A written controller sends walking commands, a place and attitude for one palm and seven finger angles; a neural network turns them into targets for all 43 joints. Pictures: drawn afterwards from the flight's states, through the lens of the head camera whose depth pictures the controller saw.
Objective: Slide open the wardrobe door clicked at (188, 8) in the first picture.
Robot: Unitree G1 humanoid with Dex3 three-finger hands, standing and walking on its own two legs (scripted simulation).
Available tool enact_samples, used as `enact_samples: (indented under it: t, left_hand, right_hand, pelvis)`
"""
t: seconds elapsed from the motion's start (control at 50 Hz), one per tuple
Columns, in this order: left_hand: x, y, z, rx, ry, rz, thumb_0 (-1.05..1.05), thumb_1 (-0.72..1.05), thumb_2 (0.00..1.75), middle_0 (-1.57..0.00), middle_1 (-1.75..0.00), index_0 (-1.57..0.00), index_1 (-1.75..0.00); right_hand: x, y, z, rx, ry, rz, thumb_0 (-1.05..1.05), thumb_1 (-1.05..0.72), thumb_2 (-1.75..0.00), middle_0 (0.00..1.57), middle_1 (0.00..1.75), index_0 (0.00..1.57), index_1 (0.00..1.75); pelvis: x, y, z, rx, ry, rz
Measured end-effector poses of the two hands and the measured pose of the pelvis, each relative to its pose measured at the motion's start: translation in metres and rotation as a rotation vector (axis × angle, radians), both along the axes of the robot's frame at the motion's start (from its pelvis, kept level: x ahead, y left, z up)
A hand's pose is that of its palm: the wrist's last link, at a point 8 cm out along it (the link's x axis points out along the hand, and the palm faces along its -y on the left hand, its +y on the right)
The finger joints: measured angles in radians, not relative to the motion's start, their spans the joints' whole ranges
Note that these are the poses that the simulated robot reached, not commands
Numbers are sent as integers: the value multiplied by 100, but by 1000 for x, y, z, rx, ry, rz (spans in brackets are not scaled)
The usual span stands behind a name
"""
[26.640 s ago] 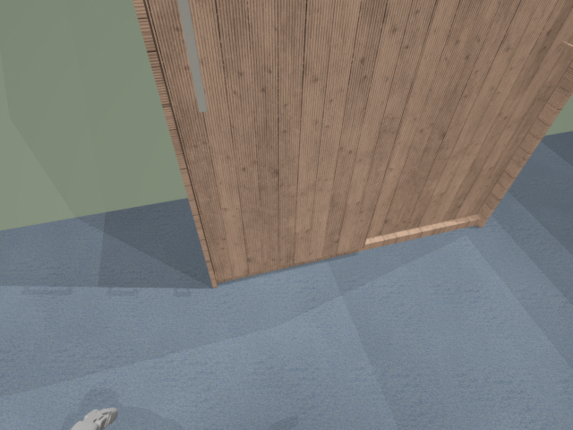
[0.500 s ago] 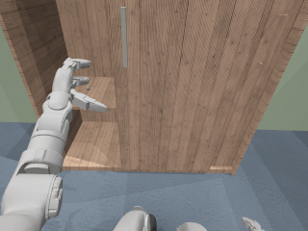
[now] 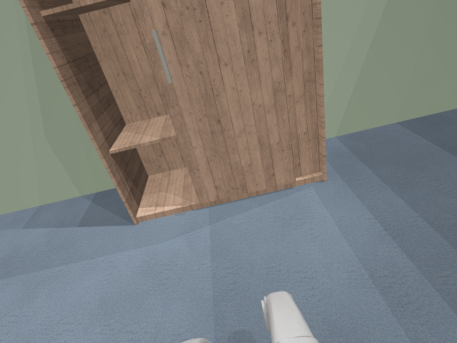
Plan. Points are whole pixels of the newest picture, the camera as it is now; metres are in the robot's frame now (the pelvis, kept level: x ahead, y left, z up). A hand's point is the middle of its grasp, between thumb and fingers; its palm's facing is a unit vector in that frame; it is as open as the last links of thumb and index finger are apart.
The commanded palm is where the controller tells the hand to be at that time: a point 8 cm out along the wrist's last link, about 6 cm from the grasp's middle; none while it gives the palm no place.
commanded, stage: relax the arm and regain balance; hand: left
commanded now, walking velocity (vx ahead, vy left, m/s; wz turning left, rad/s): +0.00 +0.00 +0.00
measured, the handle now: (163, 56) +1.25 +0.39 +0.31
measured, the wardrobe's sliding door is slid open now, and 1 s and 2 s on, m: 0.43 0.43 0.43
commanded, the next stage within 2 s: none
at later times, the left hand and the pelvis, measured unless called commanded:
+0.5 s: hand out of the picture -0.62 +0.01 -0.04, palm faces +0.31 -0.88 -0.36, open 16.4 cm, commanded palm none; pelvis -0.65 -0.25 +0.10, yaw +12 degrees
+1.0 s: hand out of the picture -1.11 -0.17 -0.06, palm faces +0.18 -0.95 -0.27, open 16.7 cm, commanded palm none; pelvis -1.05 -0.37 +0.12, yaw +9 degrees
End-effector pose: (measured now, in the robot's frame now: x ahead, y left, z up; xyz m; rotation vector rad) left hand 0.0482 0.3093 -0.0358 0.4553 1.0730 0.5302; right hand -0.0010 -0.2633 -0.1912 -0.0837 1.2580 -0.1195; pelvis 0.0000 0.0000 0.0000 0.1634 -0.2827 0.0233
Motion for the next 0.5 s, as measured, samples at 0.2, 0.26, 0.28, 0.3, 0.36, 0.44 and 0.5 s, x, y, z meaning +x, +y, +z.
enact_samples:
  t: [0.2,0.26,0.28,0.3,0.36,0.44,0.5]
  left_hand:
    - [-285,-104,102,-45,-23,-70,-2,-49,30,-15,-30,-15,-30]
    - [-370,-153,98,-133,47,-72,-2,-49,30,-15,-30,-15,-30]
    - [-396,-161,101,-141,54,-63,-2,-52,30,-15,-30,-15,-30]
    - [-421,-168,102,-144,61,-61,-2,-53,30,-16,-31,-15,-30]
    - [-488,-188,88,-160,52,-57,-1,-54,29,-16,-31,-16,-30]
    - [-588,-221,45,-194,-44,14,-1,-52,30,-16,-31,-15,-30]
    - [-693,-259,37,-264,-17,143,1,-52,30,-16,-30,-15,-30]
  right_hand:
    - [-215,-128,130,-113,-83,78,1,-91,-90,20,30,20,30]
    - [-282,-158,173,-118,-143,81,1,-91,-90,20,30,20,30]
    - [-307,-168,184,-120,-148,83,1,-91,-90,20,30,20,30]
    - [-334,-177,192,-123,-143,87,0,-91,-90,20,30,20,30]
    - [-431,-206,198,-151,-101,100,0,-91,-90,20,30,20,30]
    - [-557,-241,163,-197,151,196,0,-91,-90,20,30,20,30]
    - [-602,-253,151,-184,149,234,1,-91,-90,20,30,20,30]
  pelvis:
    - [-281,-116,100,-108,166,127]
    - [-353,-142,128,-64,191,101]
    - [-378,-151,134,-61,196,102]
    - [-402,-160,139,-58,199,104]
    - [-478,-187,132,-96,201,135]
    - [-583,-228,96,-96,187,225]
    - [-645,-246,97,-116,167,192]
